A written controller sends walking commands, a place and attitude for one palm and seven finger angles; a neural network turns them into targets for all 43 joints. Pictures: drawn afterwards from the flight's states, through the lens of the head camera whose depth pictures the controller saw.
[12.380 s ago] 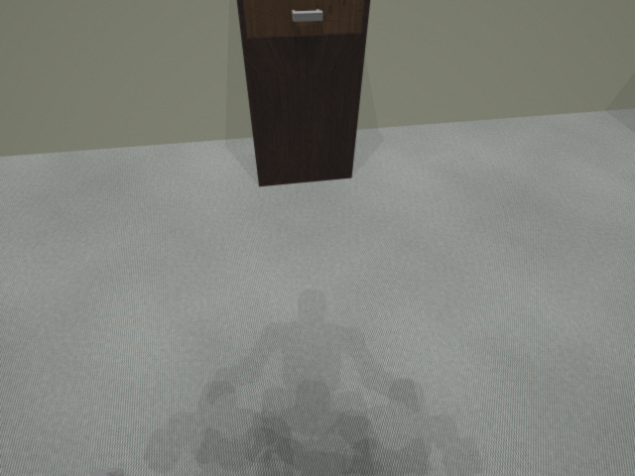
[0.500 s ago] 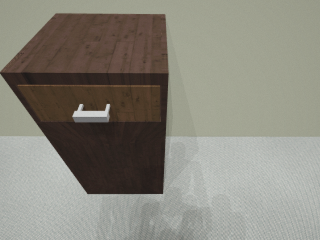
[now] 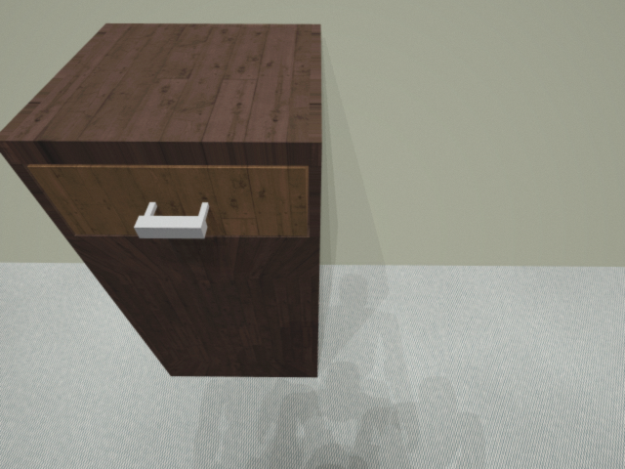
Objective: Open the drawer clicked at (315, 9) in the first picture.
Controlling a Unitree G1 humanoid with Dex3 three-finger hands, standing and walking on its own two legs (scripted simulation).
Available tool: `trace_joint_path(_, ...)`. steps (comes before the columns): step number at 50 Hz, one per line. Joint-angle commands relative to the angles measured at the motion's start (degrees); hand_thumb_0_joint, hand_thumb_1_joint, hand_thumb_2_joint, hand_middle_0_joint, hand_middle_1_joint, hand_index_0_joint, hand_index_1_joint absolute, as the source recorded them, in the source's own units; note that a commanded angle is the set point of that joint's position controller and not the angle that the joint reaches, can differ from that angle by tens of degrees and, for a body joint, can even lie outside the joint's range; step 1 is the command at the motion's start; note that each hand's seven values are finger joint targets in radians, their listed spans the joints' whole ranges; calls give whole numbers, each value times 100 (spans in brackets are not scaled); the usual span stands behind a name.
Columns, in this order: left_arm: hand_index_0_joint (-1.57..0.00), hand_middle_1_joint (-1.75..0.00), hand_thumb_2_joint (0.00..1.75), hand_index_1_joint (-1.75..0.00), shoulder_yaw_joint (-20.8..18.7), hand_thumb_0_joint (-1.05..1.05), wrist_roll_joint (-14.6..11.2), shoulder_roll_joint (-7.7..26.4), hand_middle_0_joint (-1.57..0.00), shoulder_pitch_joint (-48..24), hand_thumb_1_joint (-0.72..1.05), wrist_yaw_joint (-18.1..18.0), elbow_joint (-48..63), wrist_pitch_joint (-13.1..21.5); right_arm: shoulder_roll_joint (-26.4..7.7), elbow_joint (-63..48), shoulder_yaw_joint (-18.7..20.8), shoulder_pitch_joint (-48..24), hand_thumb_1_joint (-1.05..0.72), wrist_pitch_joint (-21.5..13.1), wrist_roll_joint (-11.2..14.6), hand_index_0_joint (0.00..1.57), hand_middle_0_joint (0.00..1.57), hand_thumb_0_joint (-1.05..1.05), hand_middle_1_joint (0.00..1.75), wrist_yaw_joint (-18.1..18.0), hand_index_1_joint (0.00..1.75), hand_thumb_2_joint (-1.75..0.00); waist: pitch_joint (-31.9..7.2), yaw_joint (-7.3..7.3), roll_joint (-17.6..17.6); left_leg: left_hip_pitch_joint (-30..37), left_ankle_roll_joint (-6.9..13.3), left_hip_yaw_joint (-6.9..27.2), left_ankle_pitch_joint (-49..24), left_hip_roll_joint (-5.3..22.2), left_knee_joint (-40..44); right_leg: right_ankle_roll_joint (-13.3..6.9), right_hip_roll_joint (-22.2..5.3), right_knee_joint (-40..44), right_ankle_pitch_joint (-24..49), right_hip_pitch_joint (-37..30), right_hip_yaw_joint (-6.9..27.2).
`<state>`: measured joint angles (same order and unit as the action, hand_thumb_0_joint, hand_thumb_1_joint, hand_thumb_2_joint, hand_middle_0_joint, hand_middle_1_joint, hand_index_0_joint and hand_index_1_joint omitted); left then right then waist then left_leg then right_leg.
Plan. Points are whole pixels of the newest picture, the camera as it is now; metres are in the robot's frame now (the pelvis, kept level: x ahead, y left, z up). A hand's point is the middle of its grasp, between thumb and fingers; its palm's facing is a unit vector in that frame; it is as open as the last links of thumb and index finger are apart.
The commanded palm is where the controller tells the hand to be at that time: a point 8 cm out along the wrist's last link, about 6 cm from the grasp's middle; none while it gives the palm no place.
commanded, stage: raise the hand with hooked fingers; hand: left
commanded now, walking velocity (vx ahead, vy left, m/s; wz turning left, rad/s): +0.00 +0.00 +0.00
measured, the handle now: (175, 217) +0.47 +0.27 +0.02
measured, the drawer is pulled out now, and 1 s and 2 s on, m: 0.00 0.00 0.00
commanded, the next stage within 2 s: move the hooked fingers above the handle in 1.86 s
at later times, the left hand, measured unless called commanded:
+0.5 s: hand (139, 461) +0.14 +0.22 -0.04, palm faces +0.04 -0.10 -0.99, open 9.3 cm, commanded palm +0.14 +0.22 +0.03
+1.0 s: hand (105, 368) +0.21 +0.26 +0.05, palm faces +0.12 -0.11 -0.99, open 12.2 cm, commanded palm +0.18 +0.25 +0.12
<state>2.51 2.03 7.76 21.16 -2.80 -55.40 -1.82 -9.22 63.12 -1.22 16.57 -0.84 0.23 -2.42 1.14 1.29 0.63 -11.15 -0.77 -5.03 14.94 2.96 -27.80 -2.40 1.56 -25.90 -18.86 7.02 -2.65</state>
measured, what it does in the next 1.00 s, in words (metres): shifts its weight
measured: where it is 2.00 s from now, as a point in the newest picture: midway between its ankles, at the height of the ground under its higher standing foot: outside the picture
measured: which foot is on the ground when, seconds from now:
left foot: down 0.00-1.00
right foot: down 0.00-1.00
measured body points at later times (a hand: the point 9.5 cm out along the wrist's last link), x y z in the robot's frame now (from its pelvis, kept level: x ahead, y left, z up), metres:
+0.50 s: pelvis -0.06 -0.01 -0.04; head -0.04 -0.04 +0.41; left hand +0.13 +0.23 +0.01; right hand +0.22 -0.20 -0.10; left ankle -0.02 +0.13 -0.74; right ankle -0.06 -0.09 -0.74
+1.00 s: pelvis -0.05 +0.02 -0.01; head -0.04 -0.01 +0.44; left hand +0.20 +0.26 +0.11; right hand +0.14 -0.21 -0.12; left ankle -0.02 +0.13 -0.74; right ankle -0.06 -0.09 -0.74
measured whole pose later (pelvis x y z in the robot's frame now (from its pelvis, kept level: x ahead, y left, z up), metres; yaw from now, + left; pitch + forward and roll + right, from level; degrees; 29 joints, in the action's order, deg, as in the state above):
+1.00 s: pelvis -0.05 +0.02 -0.01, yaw +1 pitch +2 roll +1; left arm 4.9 55.3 22.4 8.0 -13.8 2.5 -4.7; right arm -15.0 37.2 2.1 8.9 6.1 -1.1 -0.7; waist -1.8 4.4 4.3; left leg -20.1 1.2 -4.5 14.7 0.4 -33.1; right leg -0.9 -1.3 -35.2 -19.5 17.3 -3.0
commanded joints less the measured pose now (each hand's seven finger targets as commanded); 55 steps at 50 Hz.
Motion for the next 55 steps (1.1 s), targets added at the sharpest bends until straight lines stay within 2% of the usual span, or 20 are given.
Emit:
trace_joint_path(1, -21, -34, 87, -34, 79, 0, 585, 1299, -21, -362, 83, -935, 5934, 345, -881, -2059, 365, -639, -90, -1585, 400, 20, 20, 0, 30, -495, 30, -90, -1273, -106, 1450, 965, 276, 420, -2766, -12, 282, -17, -210, -493, 1249, 1038, 325)
trace_joint_path(2, -21, -36, 86, -36, 526, 0, 987, 510, -21, -31, 81, -990, 5487, 78, -813, -2015, 393, -632, -90, -1642, 380, 20, 20, 0, 30, -486, 30, -90, -940, -175, 731, 551, 347, 316, -2771, 7, 17, 72, -219, -485, 1578, 1146, 125)
trace_joint_path(3, -21, -37, 85, -37, 558, 0, 1422, 810, -21, -350, 78, -1114, 6032, 88, -1041, -2384, 435, -872, -90, -1686, 285, 20, 20, 0, 30, -411, 30, -90, -561, -203, 188, 195, 384, 453, -2426, -128, -221, 62, -206, -477, 1887, 1486, 232)
trace_joint_path(4, -21, -39, 84, -39, 461, 0, 2097, 1120, -21, -306, 76, -1291, 6070, 102, -1221, -2420, 442, -765, -90, -1618, 74, 20, 20, 0, 30, -361, 30, -90, -1014, -331, -227, 94, 413, 398, -2237, -195, -489, 64, -174, -610, 1947, 1742, 212)
trace_joint_path(5, -21, -40, 83, -40, 697, 0, 2697, 894, -21, -56, 74, -1450, 5869, 43, -1173, -2623, 435, -708, -90, -1501, -56, 20, 20, 0, 30, -281, 30, -90, -1069, -338, -642, -212, 405, 436, -2033, -269, -698, 76, -130, -758, 1852, 2003, 122)
trace_joint_path(6, -21, -42, 82, -42, 780, 0, 3320, 801, -21, 132, 71, -1623, 5620, -30, -1172, -2869, 471, -778, -90, -1362, -90, 20, 20, 0, 30, -184, 30, -90, -1130, -234, -594, -510, 343, 437, -1785, -370, -816, 62, -120, -832, 1494, 2135, 182)
trace_joint_path(8, -22, -45, 80, -45, 744, 0, 4513, 723, -22, 971, 67, -1943, 4996, -58, -1155, -3167, 582, -1033, -90, -973, -300, 20, 20, 0, 30, 25, 30, -90, -840, 133, -1362, -1350, 234, 395, -1097, -453, -968, 11, -83, -951, 961, 2332, 337)
trace_joint_path(10, -22, -48, 78, -48, 601, 0, 5258, 739, -22, 1698, 62, -2042, 4800, 24, -1112, -3391, 595, -1320, -90, -508, -363, 20, 20, 0, 30, 300, 30, -90, -734, 488, -1754, -2008, 180, 307, -736, -493, -1082, -75, -161, -1064, 1211, 2139, 633)
trace_joint_path(11, -22, -50, 77, -50, 403, 0, 5511, 943, -22, 1547, 60, -2058, 5045, 130, -1088, -3523, 580, -1477, -90, -318, -302, 20, 20, 0, 30, 437, 30, -90, -970, 635, -1579, -2146, 158, 283, -784, -530, -1131, -125, -199, -1218, 1506, 1916, 799)
trace_joint_path(13, -22, -53, 75, -53, 32, 0, 5887, 1435, -22, 1063, 55, -2204, 5648, 238, -1035, -3841, 535, -1713, -90, -55, -272, 20, 20, 0, 30, 556, 30, -90, -1309, 725, -1166, -2217, 169, 180, -597, -608, -1239, -112, -250, -1365, 1285, 1776, 917)
trace_joint_path(16, -23, -57, 72, -57, -394, 0, 6278, 1958, -23, -17, 48, -2542, 6380, 146, -962, -4097, 478, -1883, -90, 264, -257, 20, 20, 0, 30, 550, 30, -90, -1514, 671, -279, -1844, 174, 179, -446, -686, -1356, -153, -169, -1324, 594, 2051, 1017)
trace_joint_path(19, -24, -62, 69, -62, -239, 0, 6210, 1892, -24, -1367, 41, -2739, 6779, -81, -906, -4151, 482, -1909, -90, 399, -308, 20, 20, 0, 30, 412, 30, -90, -1717, 310, 18, -1262, 249, 207, -259, -661, -1519, -108, -169, -1013, 225, 2357, 1169)
trace_joint_path(21, -24, -64, 67, -64, -252, 0, 6097, 2062, -24, -2296, 36, -2718, 6919, -95, -857, -4023, 460, -1918, -90, 395, -360, 20, 20, 0, 30, 278, 30, -90, -1630, 46, -178, -1174, 294, 308, -64, -634, -1595, -31, -193, -820, -26, 2423, 1172)
trace_joint_path(23, -24, -68, 65, -68, -65, 0, 5942, 1954, -24, -2442, 32, -2560, 6695, -36, -832, -3939, 422, -1946, -90, 320, -364, 20, 20, 0, 30, 202, 30, -90, -1451, -47, -60, -986, 329, 305, 22, -619, -1562, 14, -218, -634, -127, 2465, 1086)
trace_joint_path(25, -25, -70, 63, -70, 84, 0, 5788, 1887, -25, -2475, 27, -2315, 6595, -14, -820, -3874, 365, -2002, -90, 287, -347, 20, 20, 0, 30, 143, 30, -90, -1468, -16, 127, -892, 343, 335, -97, -589, -1378, 42, -207, -644, 192, 2231, 863)
trace_joint_path(27, -25, -74, 61, -74, 253, 0, 5667, 1774, -25, -2449, 22, -2032, 6460, -71, -813, -3824, 325, -2017, -90, 279, -328, 20, 20, 0, 30, 109, 30, -90, -1400, -7, 31, -827, 335, 342, -162, -558, -1217, 82, -205, -584, 352, 2087, 734)
trace_joint_path(29, -25, -76, 59, -76, 237, 0, 5589, 1777, -25, -2082, 18, -1739, 6240, -142, -815, -3794, 290, -1990, -90, 301, -290, 20, 20, 0, 30, 99, 30, -90, -1319, 132, -118, -877, 315, 329, -287, -541, -993, 93, -198, -518, 573, 1779, 667)
trace_joint_path(36, -26, -87, 52, -87, -424, 0, 5564, 2312, -26, -1694, 1, -1298, 6512, -130, -869, -3799, 256, -1911, -90, 378, -259, 20, 20, 0, 30, 155, 30, -90, -1395, 479, -237, -770, 255, 314, -719, -498, -440, 62, -187, -451, 1006, 968, 466)
trace_joint_path(45, -28, -100, 43, -100, -395, 0, 5433, 2315, -28, -2399, -20, -1456, 7122, -99, -965, -3685, 408, -1839, -90, 333, -167, 20, 20, 0, 30, 181, 30, -90, -1559, 359, 128, -97, 258, 363, -1071, -415, -203, 28, -151, -380, 1115, 998, 233)
trace_joint_path(55, -29, -115, 33, -115, -414, 0, 5240, 2698, -29, -3192, -43, -742, 6981, -436, -1026, -3604, 326, -1972, -90, 476, -22, 20, 20, 0, 30, 129, 30, -90, -1277, 357, 53, 230, 235, 421, -1320, -382, 260, 60, -119, -40, 1280, 604, 121)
